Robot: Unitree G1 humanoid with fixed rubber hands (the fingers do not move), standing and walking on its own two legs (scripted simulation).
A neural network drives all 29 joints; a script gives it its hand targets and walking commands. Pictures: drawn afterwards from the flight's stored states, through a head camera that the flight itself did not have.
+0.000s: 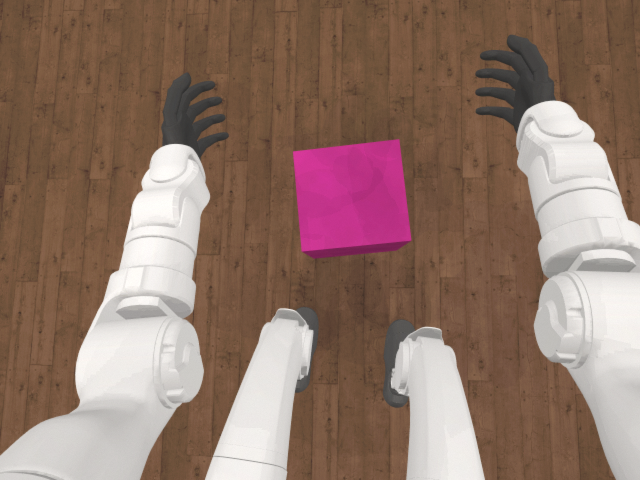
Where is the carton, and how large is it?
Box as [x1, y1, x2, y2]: [293, 139, 410, 258]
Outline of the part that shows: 398,139 293,151 301,249 303,252 315,258 395,250 410,240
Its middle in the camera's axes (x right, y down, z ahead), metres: +0.06 -0.07 +0.87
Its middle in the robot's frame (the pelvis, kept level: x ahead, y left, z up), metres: +0.49 +0.04 -0.51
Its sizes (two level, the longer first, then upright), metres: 0.210 0.200 0.250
